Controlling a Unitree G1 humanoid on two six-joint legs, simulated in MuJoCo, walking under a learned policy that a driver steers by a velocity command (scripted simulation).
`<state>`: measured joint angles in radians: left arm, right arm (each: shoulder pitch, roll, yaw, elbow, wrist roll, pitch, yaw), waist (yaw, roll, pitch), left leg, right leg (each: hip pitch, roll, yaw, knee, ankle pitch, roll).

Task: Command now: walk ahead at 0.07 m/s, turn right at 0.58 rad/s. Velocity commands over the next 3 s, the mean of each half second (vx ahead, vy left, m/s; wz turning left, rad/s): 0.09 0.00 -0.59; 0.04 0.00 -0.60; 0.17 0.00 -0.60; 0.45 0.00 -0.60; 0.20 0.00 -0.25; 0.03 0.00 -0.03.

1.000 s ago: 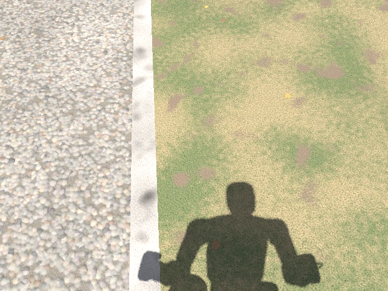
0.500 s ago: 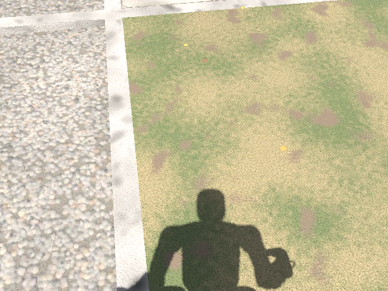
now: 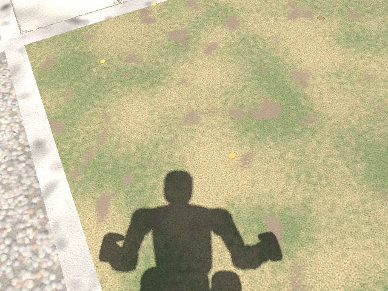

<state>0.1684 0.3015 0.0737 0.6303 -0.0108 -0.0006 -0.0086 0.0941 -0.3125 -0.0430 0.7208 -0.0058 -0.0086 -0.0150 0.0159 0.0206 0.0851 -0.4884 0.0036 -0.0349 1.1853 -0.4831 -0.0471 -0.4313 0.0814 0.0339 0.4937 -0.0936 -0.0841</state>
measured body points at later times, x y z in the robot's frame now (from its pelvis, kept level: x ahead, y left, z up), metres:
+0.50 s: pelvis +0.06 +0.05 +0.01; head +0.09 +0.07 +0.46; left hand +0.31 +0.28 -0.08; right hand +0.07 -0.25 -0.08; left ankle +0.08 +0.17 -0.73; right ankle +0.05 -0.09 -0.65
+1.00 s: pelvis +0.09 -0.01 +0.01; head +0.12 -0.06 +0.46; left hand +0.39 +0.13 -0.07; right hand +0.07 -0.33 -0.10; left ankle +0.20 +0.11 -0.67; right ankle +0.07 -0.11 -0.73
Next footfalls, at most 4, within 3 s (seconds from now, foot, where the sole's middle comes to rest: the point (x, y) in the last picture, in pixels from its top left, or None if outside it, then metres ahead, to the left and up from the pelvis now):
0.30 left None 0.12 0.15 -0.77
0.74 right None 0.11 -0.13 -0.77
1.18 left None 0.24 0.05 -0.77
1.68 right None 0.10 -0.26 -0.77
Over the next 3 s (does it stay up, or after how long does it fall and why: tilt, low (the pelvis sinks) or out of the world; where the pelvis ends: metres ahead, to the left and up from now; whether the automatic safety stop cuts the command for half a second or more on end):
stays up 0.27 -0.52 0.01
